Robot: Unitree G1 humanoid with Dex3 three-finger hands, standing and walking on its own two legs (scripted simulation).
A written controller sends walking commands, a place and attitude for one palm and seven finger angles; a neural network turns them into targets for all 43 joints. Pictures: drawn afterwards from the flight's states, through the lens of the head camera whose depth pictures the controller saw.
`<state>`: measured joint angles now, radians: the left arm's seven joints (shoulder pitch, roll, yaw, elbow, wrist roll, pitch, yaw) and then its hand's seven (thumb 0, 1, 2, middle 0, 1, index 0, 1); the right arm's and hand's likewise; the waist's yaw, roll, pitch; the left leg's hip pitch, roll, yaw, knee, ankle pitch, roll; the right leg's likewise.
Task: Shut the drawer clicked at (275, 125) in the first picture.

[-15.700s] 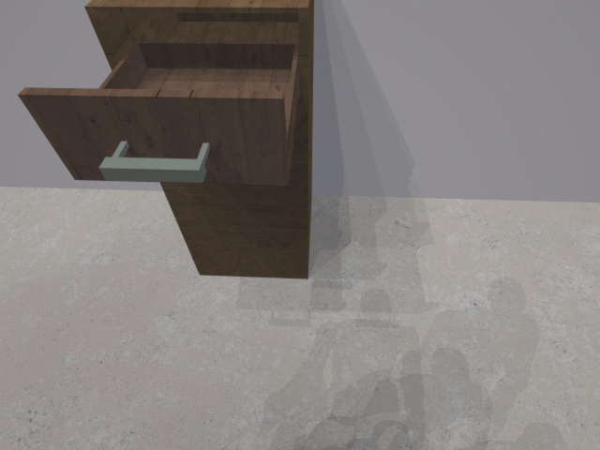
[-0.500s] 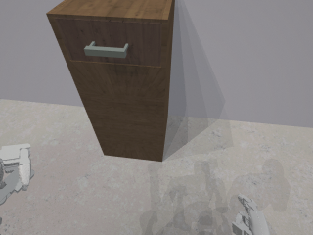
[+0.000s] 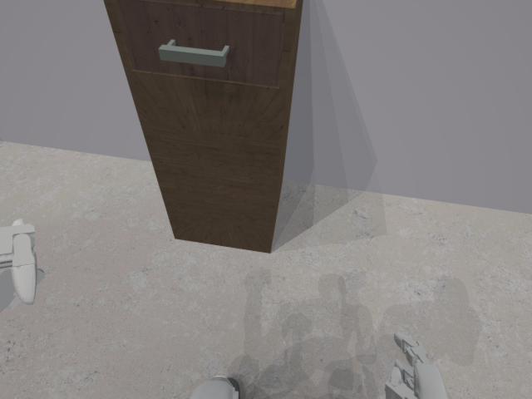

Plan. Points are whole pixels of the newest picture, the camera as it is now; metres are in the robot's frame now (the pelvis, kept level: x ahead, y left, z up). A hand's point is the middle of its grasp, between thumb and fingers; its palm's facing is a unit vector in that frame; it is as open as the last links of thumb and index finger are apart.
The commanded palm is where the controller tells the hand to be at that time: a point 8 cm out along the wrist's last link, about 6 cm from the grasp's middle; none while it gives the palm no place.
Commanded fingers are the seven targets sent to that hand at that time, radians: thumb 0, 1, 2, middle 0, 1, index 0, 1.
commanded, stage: step back with the hand held close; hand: left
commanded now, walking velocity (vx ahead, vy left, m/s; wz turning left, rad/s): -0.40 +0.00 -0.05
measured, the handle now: (195, 51) +0.81 +0.21 +0.13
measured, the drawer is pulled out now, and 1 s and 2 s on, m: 0.00 0.00 0.00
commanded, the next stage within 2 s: stop stepping back and stand still in 0.08 s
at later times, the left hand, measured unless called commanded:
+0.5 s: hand out of the picture +0.07 +0.24 +0.20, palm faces +0.39 -0.82 -0.43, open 3.2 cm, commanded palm +0.02 +0.28 +0.20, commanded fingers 0.00 0.90 0.90 -1.40 -1.60 -1.40 -1.60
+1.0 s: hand out of the picture +0.07 +0.24 +0.18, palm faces +0.39 -0.81 -0.44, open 3.3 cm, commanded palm +0.01 +0.28 +0.20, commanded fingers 0.00 0.90 0.90 -1.40 -1.60 -1.40 -1.60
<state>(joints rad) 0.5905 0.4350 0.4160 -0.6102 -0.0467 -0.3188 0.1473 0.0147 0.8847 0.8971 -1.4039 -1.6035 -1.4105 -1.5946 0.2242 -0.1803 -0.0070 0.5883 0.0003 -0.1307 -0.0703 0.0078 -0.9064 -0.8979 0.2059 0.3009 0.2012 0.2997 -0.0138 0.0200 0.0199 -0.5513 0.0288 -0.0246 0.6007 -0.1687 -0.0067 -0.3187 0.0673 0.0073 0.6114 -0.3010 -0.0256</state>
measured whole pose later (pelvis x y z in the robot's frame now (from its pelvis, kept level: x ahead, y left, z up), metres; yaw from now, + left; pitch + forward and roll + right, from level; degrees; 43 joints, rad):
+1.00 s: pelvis -0.12 +0.01 +0.01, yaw -1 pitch -1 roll +0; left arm 0.62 0.36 0.34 -0.52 -0.02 -0.23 0.16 0.01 0.88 0.90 -1.41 -1.60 -1.41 -1.59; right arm 0.25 -0.21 0.01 0.66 0.00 -0.10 -0.08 0.01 -0.91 -0.90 0.21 0.30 0.20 0.30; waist 0.00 0.00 -0.01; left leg -0.23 0.01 0.02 0.52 -0.27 -0.01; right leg -0.25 0.03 -0.03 0.54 -0.27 -0.04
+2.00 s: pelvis -0.14 +0.02 +0.02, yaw +0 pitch -2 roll +0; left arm 0.30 0.19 0.02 1.15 0.01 0.01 0.03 0.01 0.90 0.90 -0.35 -0.48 -0.35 -0.47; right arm 0.35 -0.15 0.00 1.11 -0.02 0.02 -0.03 0.00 -0.91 -0.90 0.20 0.30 0.20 0.30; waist 0.00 0.04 0.05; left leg -0.22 -0.01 0.00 0.44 -0.19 0.01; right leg -0.23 0.01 -0.04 0.44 -0.19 -0.03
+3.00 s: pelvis -0.10 -0.01 +0.02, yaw +0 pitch -1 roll +0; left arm 0.20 0.17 0.02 1.14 0.00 -0.02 0.03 0.00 0.90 0.90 -0.20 -0.30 -0.20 -0.30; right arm 0.24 -0.18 -0.01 1.13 -0.01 0.01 -0.04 0.00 -0.91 -0.90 0.20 0.30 0.20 0.30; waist -0.01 0.03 0.06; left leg -0.14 0.03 -0.01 0.38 -0.22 -0.03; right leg -0.15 0.05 -0.05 0.39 -0.22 -0.07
